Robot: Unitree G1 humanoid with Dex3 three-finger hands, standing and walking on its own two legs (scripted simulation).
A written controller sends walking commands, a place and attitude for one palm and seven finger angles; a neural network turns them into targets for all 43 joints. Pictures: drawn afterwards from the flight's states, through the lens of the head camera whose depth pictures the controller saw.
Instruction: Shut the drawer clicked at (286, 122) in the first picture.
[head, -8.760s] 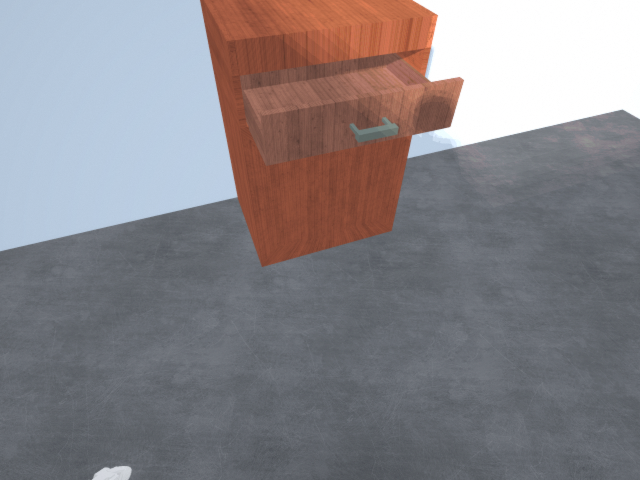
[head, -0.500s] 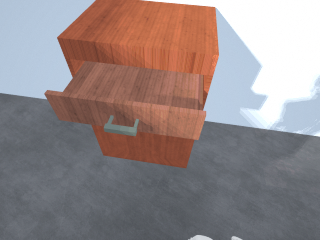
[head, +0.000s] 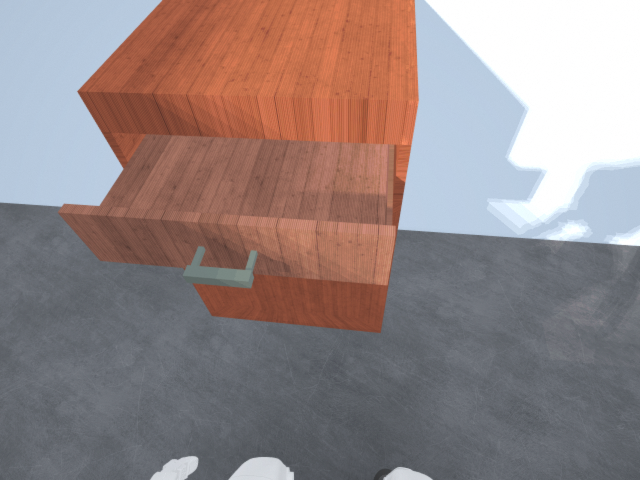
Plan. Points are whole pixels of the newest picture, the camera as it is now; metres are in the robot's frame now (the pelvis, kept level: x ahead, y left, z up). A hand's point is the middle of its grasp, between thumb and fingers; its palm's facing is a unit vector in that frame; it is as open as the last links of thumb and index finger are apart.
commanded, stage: come to a stop and stand still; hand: left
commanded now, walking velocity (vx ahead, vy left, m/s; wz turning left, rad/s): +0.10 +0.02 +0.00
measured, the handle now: (222, 265) +0.43 +0.19 -0.05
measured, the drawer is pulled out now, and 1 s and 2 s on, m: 0.21 0.21 0.21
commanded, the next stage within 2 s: look again from close up in 1.14 s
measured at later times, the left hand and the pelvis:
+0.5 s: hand out of the picture -0.09 +0.24 -0.17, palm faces +0.02 -0.99 -0.17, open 7.4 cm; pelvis -0.06 +0.05 +0.02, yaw -2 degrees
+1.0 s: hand out of the picture -0.04 +0.13 -0.17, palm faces +0.06 -0.98 -0.18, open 7.2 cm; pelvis -0.04 -0.03 +0.00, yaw +0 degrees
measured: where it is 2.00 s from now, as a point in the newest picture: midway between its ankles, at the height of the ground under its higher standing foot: outside the picture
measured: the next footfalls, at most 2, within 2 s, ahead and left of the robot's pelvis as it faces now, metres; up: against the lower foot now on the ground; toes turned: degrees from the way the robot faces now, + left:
left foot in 0.16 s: -0.02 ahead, +0.16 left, +0.00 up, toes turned +1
right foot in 0.68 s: -0.03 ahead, -0.10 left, +0.00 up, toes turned -5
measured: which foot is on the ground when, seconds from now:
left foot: up 0.00-0.14, down 0.16-0.68, up 0.70-0.92, down 0.94-1.00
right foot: down 0.00-0.18, up 0.20-0.66, down 0.68-1.00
